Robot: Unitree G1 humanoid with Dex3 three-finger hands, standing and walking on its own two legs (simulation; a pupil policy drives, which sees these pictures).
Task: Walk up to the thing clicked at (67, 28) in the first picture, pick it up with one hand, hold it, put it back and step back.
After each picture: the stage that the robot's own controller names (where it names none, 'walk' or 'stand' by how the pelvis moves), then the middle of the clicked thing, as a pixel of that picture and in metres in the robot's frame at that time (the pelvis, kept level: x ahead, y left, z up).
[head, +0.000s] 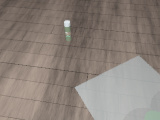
stand; (67, 31) +1.45 +0.19 -0.66
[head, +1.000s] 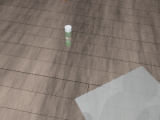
walk; (68, 36) +1.31 +0.13 -0.65
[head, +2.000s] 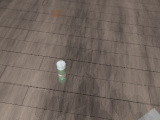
walk; (61, 72) +0.79 +0.16 -0.65
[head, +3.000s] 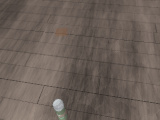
walk; (60, 110) +0.47 +0.22 -0.62
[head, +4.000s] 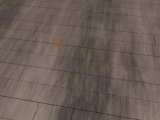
stand; out of the picture +0.33 +0.20 -0.65
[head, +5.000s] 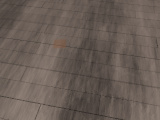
stand; out of the picture +0.32 +0.18 -0.66
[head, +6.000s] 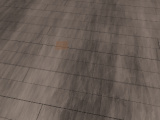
stand; out of the picture +0.34 +0.19 -0.66
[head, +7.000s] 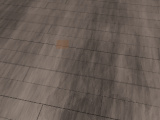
stand; out of the picture +0.32 +0.19 -0.66
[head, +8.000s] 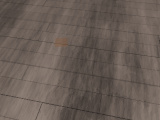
go down; out of the picture +0.32 +0.19 -0.66
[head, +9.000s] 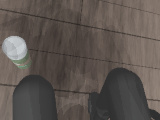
go down; (19, 55) +0.42 +0.21 -0.25
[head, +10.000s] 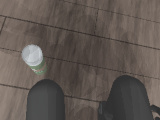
approach; (36, 62) +0.42 +0.19 -0.27
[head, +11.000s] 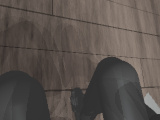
close in; out of the picture +0.41 +0.23 -0.16
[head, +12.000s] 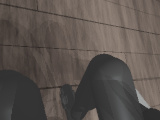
close; out of the picture +0.42 +0.24 -0.16
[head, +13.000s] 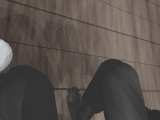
lift; out of the picture +0.34 +0.23 -0.16
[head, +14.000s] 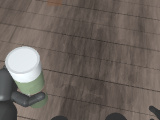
lift; (32, 83) +0.31 +0.17 +0.04
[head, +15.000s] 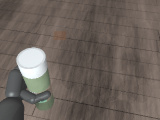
hold; (39, 84) +0.31 +0.16 +0.05
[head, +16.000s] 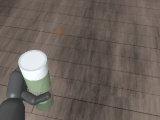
hold; (39, 85) +0.31 +0.16 +0.03
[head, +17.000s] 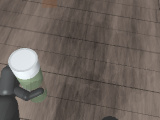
crouch; (32, 80) +0.34 +0.17 -0.02
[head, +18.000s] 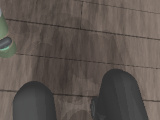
lower; out of the picture +0.48 +0.22 -0.04
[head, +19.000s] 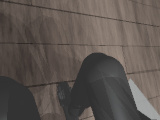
lower; out of the picture +0.45 +0.24 -0.16
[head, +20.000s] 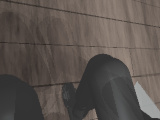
lower; out of the picture +0.42 +0.24 -0.16
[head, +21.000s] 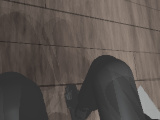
lower; out of the picture +0.41 +0.24 -0.16
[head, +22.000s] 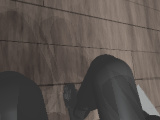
lower; out of the picture +0.41 +0.24 -0.16
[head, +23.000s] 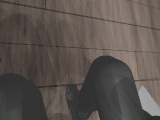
open; out of the picture +0.42 +0.22 -0.17
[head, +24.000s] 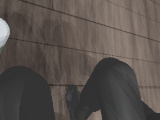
stand; out of the picture +0.41 +0.22 -0.18
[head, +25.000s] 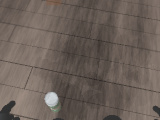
stand; (53, 103) +0.36 +0.17 -0.51
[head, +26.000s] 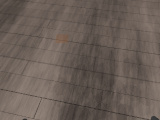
stand; out of the picture +0.35 +0.16 -0.60
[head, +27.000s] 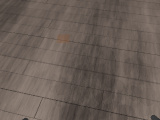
stand; out of the picture +0.35 +0.16 -0.60
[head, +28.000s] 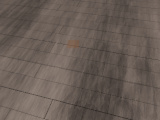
stand; out of the picture +0.37 +0.15 -0.65
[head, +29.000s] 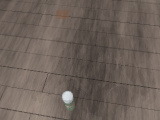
walk; (69, 101) +0.43 +0.12 -0.63
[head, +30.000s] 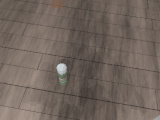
walk; (62, 75) +0.66 +0.14 -0.63
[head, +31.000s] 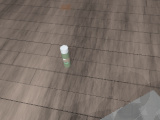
stand; (65, 56) +0.98 +0.24 -0.63
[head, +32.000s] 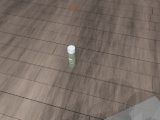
stand; (71, 56) +1.01 +0.14 -0.65
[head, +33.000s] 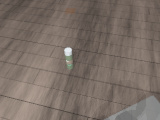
stand; (69, 58) +1.01 +0.16 -0.66
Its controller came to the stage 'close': yes
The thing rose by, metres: 0.69
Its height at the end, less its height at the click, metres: +0.00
